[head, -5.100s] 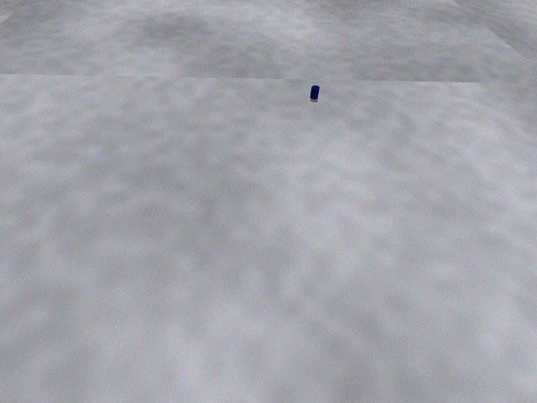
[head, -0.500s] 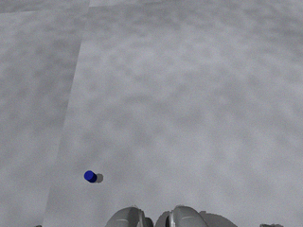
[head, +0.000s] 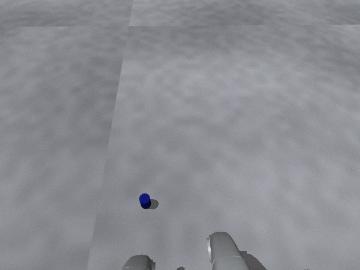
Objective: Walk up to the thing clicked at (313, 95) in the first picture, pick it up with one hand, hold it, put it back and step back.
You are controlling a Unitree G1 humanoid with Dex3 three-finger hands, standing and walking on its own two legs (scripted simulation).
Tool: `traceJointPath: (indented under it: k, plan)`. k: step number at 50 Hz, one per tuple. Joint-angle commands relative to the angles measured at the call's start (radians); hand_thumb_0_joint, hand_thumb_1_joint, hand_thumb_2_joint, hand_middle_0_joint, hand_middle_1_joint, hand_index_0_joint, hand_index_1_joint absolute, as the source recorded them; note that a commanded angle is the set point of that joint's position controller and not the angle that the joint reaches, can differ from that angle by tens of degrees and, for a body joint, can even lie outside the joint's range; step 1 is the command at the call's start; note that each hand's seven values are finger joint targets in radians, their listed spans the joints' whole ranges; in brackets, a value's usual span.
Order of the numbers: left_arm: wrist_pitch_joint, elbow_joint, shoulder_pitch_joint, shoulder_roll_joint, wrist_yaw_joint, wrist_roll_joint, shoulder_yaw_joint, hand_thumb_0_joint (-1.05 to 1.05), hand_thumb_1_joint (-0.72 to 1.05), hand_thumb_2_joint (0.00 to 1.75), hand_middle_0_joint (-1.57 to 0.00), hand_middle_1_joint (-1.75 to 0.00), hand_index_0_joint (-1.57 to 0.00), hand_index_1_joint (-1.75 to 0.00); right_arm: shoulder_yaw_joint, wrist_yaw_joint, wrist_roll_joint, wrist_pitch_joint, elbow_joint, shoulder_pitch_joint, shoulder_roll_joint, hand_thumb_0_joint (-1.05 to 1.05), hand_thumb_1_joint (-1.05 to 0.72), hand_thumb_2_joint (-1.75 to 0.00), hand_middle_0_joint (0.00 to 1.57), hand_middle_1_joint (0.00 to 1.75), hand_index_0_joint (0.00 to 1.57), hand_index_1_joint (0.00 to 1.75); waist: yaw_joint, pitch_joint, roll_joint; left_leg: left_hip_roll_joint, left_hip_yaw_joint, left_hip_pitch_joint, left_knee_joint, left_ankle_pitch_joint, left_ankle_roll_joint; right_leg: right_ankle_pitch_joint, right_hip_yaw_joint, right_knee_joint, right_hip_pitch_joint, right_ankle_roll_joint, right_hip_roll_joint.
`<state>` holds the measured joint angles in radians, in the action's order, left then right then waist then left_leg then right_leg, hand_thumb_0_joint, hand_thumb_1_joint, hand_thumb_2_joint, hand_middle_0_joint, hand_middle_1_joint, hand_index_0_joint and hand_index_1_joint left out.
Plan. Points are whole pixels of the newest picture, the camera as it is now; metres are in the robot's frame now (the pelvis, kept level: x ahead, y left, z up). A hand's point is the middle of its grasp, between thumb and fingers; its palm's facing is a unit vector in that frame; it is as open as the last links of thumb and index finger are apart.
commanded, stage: walk up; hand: left
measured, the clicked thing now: (145, 201) +0.52 +0.17 -0.68
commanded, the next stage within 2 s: none
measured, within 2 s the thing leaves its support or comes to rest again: neither
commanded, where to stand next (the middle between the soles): +0.11 -0.01 m, yaw -6 degrees
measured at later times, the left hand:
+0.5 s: hand out of the picture +0.14 +0.26 -0.10, palm faces -0.21 -0.90 -0.38, open 7.4 cm
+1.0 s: hand (72, 255) +0.17 +0.25 -0.11, palm faces -0.09 -0.91 -0.40, open 7.4 cm
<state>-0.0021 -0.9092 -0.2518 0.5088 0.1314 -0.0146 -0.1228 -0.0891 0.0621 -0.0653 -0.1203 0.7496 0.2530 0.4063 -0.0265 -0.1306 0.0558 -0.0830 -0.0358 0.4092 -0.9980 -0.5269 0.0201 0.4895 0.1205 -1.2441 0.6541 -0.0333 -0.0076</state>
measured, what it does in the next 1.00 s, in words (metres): steps on the spot: right foot, then left foot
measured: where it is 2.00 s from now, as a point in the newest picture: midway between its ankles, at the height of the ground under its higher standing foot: outside the picture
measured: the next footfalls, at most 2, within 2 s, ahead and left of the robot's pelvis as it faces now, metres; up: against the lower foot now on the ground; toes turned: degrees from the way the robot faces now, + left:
right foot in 0.56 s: +0.07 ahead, -0.15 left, +0.00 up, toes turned -8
left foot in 0.94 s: +0.12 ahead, +0.12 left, +0.00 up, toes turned -7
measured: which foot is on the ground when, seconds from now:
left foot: down 0.00-0.56, up 0.58-0.92, down 0.94-1.00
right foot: up 0.00-0.54, down 0.56-1.00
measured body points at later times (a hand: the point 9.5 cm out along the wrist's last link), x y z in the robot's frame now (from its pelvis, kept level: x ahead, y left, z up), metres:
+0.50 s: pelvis +0.00 +0.01 +0.04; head +0.02 +0.01 +0.49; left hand +0.15 +0.31 -0.08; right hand -0.05 -0.33 -0.06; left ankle +0.01 +0.14 -0.68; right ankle +0.04 -0.16 -0.66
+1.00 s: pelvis +0.04 -0.01 +0.03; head +0.07 -0.02 +0.48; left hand +0.18 +0.30 -0.08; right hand +0.04 -0.33 -0.09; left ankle +0.08 +0.12 -0.68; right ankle +0.04 -0.14 -0.68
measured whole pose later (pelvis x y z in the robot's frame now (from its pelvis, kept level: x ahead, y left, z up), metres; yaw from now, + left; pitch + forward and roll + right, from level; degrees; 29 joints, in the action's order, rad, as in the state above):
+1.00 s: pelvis +0.04 -0.01 +0.03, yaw -7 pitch -2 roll +2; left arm -0.01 -0.97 -0.12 0.39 0.01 0.00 -0.05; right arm -0.05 0.01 -0.02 0.00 1.01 0.23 0.39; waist 0.01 -0.11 -0.03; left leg 0.01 0.03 0.31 -0.66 -0.31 0.01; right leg 0.36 -0.02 -0.75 0.35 0.01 -0.10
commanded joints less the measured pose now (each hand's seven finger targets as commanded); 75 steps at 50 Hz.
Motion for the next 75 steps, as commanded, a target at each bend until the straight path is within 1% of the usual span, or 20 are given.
traceJointPath:
  k: [1,10,15,20,26,27,28,29,30,34,40,46,48,49,50,51,53,56,61,75]
  plan:
    - [-0.026,0.021,-0.096,0.139,-0.037,0.020,-0.031,0.00,0.90,0.90,-0.20,-0.30,-0.20,-0.30,-0.069,-0.051,0.020,0.088,-0.081,-0.107,0.273,0.00,-0.90,-0.90,0.20,0.30,0.20,0.30,0.043,0.000,0.136,-0.120,-0.319,-0.006,0.591,-0.139,-0.118,-0.099,-0.009,-0.075,0.057,-0.007,0.049]
    - [-0.015,0.075,0.026,0.159,-0.121,-0.035,-0.023,0.00,0.90,0.90,-0.20,-0.30,-0.20,-0.30,-0.071,-0.097,0.049,0.189,0.051,0.157,0.309,0.00,-0.90,-0.90,0.20,0.30,0.20,0.30,-0.046,0.096,-0.004,-0.326,-0.505,-0.447,0.649,-0.046,-0.182,-0.006,0.094,0.143,0.137,0.025,0.012]
    - [-0.025,0.050,-0.001,0.109,-0.140,-0.005,-0.003,0.00,0.90,0.90,-0.20,-0.30,-0.20,-0.30,-0.055,-0.092,0.044,0.214,0.066,0.123,0.276,0.00,-0.90,-0.90,0.20,0.30,0.20,0.30,-0.029,0.022,0.096,-0.235,-0.261,-0.350,0.691,0.193,-0.137,-0.097,0.035,0.211,0.055,0.022,0.006]
    - [-0.035,0.025,-0.013,0.072,-0.144,0.011,0.020,0.00,0.90,0.90,-0.20,-0.30,-0.20,-0.30,-0.040,-0.076,0.038,0.193,0.058,0.043,0.247,0.00,-0.90,-0.90,0.20,0.30,0.20,0.30,-0.006,0.009,0.199,-0.151,-0.011,-0.214,0.657,0.310,-0.177,-0.162,-0.095,0.376,-0.127,0.022,-0.012]
    - [-0.048,-0.034,-0.063,0.078,-0.130,-0.005,0.004,0.00,0.90,0.90,-0.20,-0.30,-0.20,-0.30,-0.007,-0.058,0.054,0.144,0.055,-0.023,0.210,0.00,-0.90,-0.90,0.20,0.30,0.20,0.30,0.060,0.083,0.065,-0.125,0.073,0.040,0.430,0.149,-0.150,-0.259,-0.188,0.638,-0.529,0.015,0.025]
    - [-0.054,-0.038,-0.081,0.093,-0.123,-0.008,-0.003,0.00,0.90,0.90,-0.20,-0.30,-0.20,-0.30,0.014,-0.061,0.058,0.138,0.063,0.016,0.151,0.00,-0.90,-0.90,0.20,0.30,0.20,0.30,0.075,0.105,-0.058,-0.089,0.098,0.082,0.306,0.092,-0.116,-0.232,-0.100,0.706,-0.586,0.007,-0.004]
    - [-0.066,-0.025,-0.103,0.170,-0.115,-0.017,-0.022,0.00,0.90,0.90,-0.20,-0.30,-0.20,-0.30,0.035,-0.061,0.063,0.137,0.052,0.055,0.090,0.00,-0.90,-0.90,0.20,0.30,0.20,0.30,0.078,0.115,-0.296,0.016,0.135,0.171,0.086,-0.028,-0.068,-0.088,0.238,0.868,-0.590,-0.041,-0.186]
    - [-0.074,0.020,-0.025,0.209,-0.110,-0.019,-0.013,0.00,0.90,0.90,-0.20,-0.30,-0.20,-0.30,0.034,-0.068,0.067,0.124,0.069,0.081,0.109,0.00,-0.90,-0.90,0.20,0.30,0.20,0.30,0.047,0.088,-0.231,0.072,-0.024,0.182,-0.009,-0.049,-0.038,0.058,0.483,0.983,-0.481,-0.121,-0.330]
    - [-0.063,0.028,0.028,0.245,-0.108,-0.011,-0.022,0.00,0.90,0.90,-0.20,-0.30,-0.20,-0.30,0.001,-0.079,0.063,0.119,0.075,0.040,0.209,0.00,-0.90,-0.90,0.20,0.30,0.20,0.30,0.068,0.050,-0.200,0.045,-0.041,0.168,-0.056,-0.069,-0.047,0.215,0.498,1.015,-0.398,-0.197,-0.362]
    - [-0.062,0.041,0.132,0.148,-0.107,0.000,-0.002,0.00,0.90,0.90,-0.20,-0.30,-0.20,-0.30,-0.008,-0.075,0.069,0.118,0.175,0.133,0.223,0.00,-0.90,-0.90,0.20,0.30,0.20,0.30,0.010,0.064,-0.213,0.039,-0.104,0.129,-0.004,0.074,-0.041,0.160,0.216,0.960,-0.393,-0.108,-0.226]
    - [-0.064,0.040,0.137,0.124,-0.107,-0.006,-0.004,0.00,0.90,0.90,-0.20,-0.30,-0.20,-0.30,0.002,-0.065,0.050,0.122,0.184,0.074,0.192,0.00,-0.90,-0.90,0.20,0.30,0.20,0.30,0.039,0.086,-0.259,0.046,-0.032,0.032,0.165,0.107,-0.017,-0.225,0.094,0.867,-0.374,-0.151,-0.247]
    - [-0.035,0.027,0.188,0.113,-0.112,0.011,0.013,0.00,0.90,0.90,-0.20,-0.30,-0.20,-0.30,-0.001,-0.063,0.047,0.145,0.208,0.055,0.163,0.00,-0.90,-0.90,0.20,0.30,0.20,0.30,0.007,0.136,-0.219,0.081,0.070,-0.182,0.437,0.294,-0.041,-0.456,0.000,0.676,-0.307,-0.109,-0.227]
    - [-0.027,0.029,0.161,0.048,-0.112,0.020,0.037,0.00,0.90,0.90,-0.20,-0.30,-0.20,-0.30,-0.014,-0.071,0.037,0.161,0.201,0.031,0.220,0.00,-0.90,-0.90,0.20,0.30,0.20,0.30,0.020,0.173,-0.023,-0.046,-0.147,-0.223,0.563,0.443,-0.075,-0.425,-0.068,0.511,-0.280,-0.038,-0.147]
    - [-0.023,0.021,0.142,0.015,-0.110,0.034,0.049,0.00,0.90,0.90,-0.20,-0.30,-0.20,-0.30,-0.015,-0.070,0.042,0.167,0.177,-0.047,0.269,0.00,-0.90,-0.90,0.20,0.30,0.20,0.30,0.055,0.172,0.103,-0.172,-0.353,-0.198,0.613,0.482,-0.153,-0.230,-0.138,0.449,-0.246,0.012,-0.026]
    - [-0.016,-0.020,0.149,0.058,-0.102,0.030,0.035,0.00,0.90,0.90,-0.20,-0.30,-0.20,-0.30,-0.015,-0.067,0.052,0.164,0.180,-0.078,0.285,0.00,-0.90,-0.90,0.20,0.30,0.20,0.30,0.045,0.161,0.116,-0.214,-0.385,-0.129,0.585,0.490,-0.240,-0.030,-0.125,0.444,-0.324,0.008,-0.017]
    - [-0.019,-0.039,0.129,0.063,-0.101,0.025,0.041,0.00,0.90,0.90,-0.20,-0.30,-0.20,-0.30,-0.007,-0.066,0.055,0.159,0.181,-0.114,0.253,0.00,-0.90,-0.90,0.20,0.30,0.20,0.30,0.065,0.166,0.093,-0.195,-0.321,-0.090,0.561,0.520,-0.237,-0.050,-0.112,0.499,-0.389,0.003,-0.032]
    - [-0.031,-0.056,0.124,0.066,-0.106,0.023,0.046,0.00,0.90,0.90,-0.20,-0.30,-0.20,-0.30,0.018,-0.068,0.062,0.152,0.181,-0.131,0.195,0.00,-0.90,-0.90,0.20,0.30,0.20,0.30,0.069,0.195,0.064,-0.083,-0.127,-0.132,0.490,0.600,-0.136,-0.295,-0.096,0.630,-0.437,-0.003,-0.060]
    - [-0.039,-0.076,0.151,0.097,-0.101,0.023,0.050,0.00,0.90,0.90,-0.20,-0.30,-0.20,-0.30,0.023,-0.072,0.073,0.152,0.204,-0.119,0.181,0.00,-0.90,-0.90,0.20,0.30,0.20,0.30,0.041,0.244,0.075,-0.029,-0.082,-0.154,0.434,0.644,-0.075,-0.561,-0.039,0.667,-0.505,-0.022,-0.123]
    - [-0.031,-0.115,0.206,0.065,-0.105,0.023,0.076,0.00,0.90,0.90,-0.20,-0.30,-0.20,-0.30,0.024,-0.071,0.069,0.147,0.233,-0.197,0.195,0.00,-0.90,-0.90,0.20,0.30,0.20,0.30,0.034,0.232,0.038,-0.072,-0.126,-0.205,0.528,0.554,-0.100,-0.408,-0.095,0.697,-0.469,0.010,-0.083]
    - [-0.044,-0.184,0.275,0.070,-0.122,0.006,0.076,0.00,0.90,0.90,-0.20,-0.30,-0.20,-0.30,0.041,-0.049,0.065,0.135,0.299,-0.286,0.161,0.00,-0.90,-0.90,0.20,0.30,0.20,0.30,0.024,0.150,-0.077,-0.017,-0.076,-0.253,0.651,0.323,-0.047,-0.273,-0.038,0.933,-0.454,0.015,-0.131]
